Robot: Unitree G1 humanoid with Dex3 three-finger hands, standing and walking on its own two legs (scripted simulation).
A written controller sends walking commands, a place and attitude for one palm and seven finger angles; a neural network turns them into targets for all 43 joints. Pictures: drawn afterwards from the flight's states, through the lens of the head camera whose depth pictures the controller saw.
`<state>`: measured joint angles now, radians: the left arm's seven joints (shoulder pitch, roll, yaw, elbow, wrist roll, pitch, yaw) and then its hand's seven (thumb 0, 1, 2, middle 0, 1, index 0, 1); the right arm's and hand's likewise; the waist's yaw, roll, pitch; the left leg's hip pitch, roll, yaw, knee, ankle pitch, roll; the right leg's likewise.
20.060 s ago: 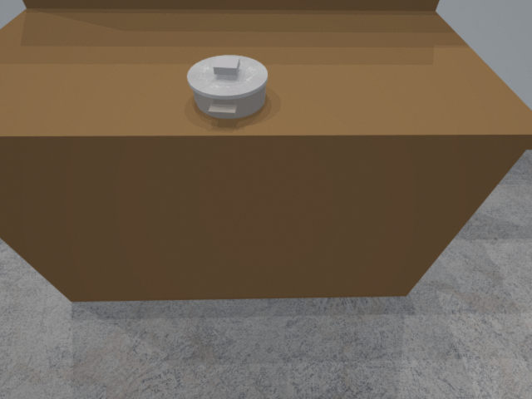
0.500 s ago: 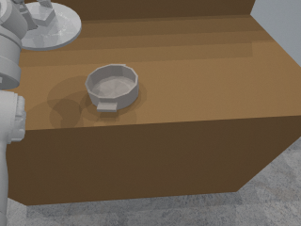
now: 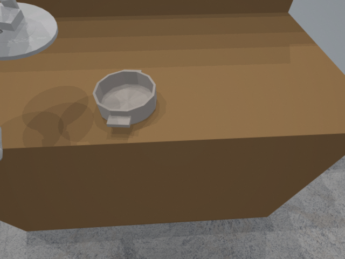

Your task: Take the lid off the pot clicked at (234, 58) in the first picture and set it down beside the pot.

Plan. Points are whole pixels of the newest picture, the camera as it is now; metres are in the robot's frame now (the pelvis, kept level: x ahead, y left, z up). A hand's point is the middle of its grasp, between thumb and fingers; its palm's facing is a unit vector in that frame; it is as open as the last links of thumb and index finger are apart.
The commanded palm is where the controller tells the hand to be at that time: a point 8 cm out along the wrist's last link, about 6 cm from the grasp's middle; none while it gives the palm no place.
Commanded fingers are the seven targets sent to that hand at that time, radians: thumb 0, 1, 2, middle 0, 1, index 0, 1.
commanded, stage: move the lid sideways beside the pot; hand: left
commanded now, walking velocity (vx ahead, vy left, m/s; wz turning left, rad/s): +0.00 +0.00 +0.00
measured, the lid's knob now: (4, 18) +0.50 +0.30 +0.29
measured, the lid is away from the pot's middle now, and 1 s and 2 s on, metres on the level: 0.20 0.24 0.23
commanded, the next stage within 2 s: lower the lid onto the table in 0.50 s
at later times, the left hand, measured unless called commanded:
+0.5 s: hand out of the picture +0.45 +0.35 +0.30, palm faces -0.19 -0.16 -0.97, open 8.1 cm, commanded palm +0.45 +0.34 +0.37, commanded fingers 0.00 0.71 0.98 -1.10 -1.21 -0.64 -1.07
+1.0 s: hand out of the picture +0.44 +0.34 +0.28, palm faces -0.23 -0.22 -0.95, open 8.1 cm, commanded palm +0.45 +0.34 +0.34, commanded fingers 0.00 0.71 0.98 -1.10 -1.21 -0.64 -1.07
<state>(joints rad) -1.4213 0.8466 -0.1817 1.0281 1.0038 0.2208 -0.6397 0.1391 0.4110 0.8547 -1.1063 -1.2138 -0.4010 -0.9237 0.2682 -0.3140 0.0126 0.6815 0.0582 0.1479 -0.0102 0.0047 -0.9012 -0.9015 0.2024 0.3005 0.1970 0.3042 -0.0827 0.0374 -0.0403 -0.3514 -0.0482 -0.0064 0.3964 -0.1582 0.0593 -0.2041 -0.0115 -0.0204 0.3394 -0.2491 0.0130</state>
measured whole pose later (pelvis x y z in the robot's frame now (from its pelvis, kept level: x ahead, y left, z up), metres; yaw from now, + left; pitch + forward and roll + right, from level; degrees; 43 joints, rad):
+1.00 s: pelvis -0.01 +0.01 +0.00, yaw +0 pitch +6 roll -1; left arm -1.43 0.91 -0.16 1.16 1.01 0.22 -0.64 0.14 0.41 0.86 -1.10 -1.21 -0.40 -0.92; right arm 0.30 -0.32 0.02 0.69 0.07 0.15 -0.01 0.00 -0.90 -0.90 0.20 0.30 0.20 0.30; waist -0.10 0.04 -0.02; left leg -0.36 -0.05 0.00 0.40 -0.15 0.07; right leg -0.21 -0.02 -0.01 0.33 -0.24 0.02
